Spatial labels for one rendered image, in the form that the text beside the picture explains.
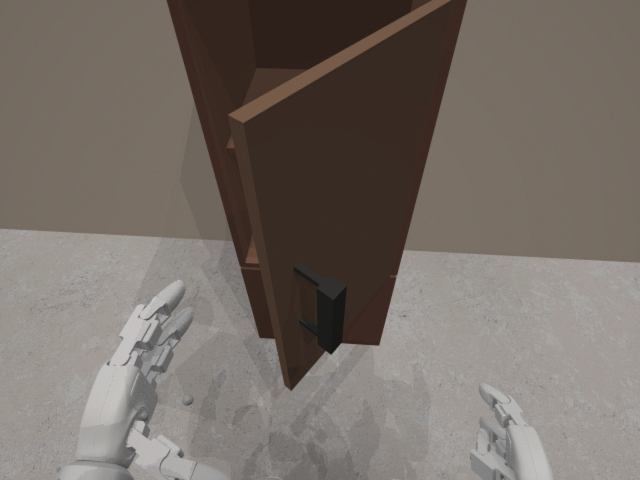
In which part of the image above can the left robot hand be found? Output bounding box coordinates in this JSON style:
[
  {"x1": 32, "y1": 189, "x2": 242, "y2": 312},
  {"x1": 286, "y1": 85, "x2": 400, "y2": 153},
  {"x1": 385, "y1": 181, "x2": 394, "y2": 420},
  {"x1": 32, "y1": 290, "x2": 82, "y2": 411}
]
[{"x1": 75, "y1": 280, "x2": 230, "y2": 480}]

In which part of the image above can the handle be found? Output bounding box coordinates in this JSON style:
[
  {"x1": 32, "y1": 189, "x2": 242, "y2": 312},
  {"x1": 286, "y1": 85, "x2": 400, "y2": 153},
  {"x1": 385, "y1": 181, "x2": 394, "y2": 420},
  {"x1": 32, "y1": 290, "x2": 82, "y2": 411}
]
[{"x1": 293, "y1": 262, "x2": 347, "y2": 355}]

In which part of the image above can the right robot hand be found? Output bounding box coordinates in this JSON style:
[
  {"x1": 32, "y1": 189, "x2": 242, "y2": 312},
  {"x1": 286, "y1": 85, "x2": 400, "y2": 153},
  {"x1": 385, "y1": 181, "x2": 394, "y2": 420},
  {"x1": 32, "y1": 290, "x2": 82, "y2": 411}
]
[{"x1": 471, "y1": 383, "x2": 554, "y2": 480}]

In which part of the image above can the cupboard door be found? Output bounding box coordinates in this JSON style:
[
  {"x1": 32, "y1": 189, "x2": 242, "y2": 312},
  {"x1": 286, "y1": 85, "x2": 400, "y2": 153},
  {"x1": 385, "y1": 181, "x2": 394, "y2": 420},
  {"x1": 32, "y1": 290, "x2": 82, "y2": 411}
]
[{"x1": 228, "y1": 0, "x2": 454, "y2": 391}]

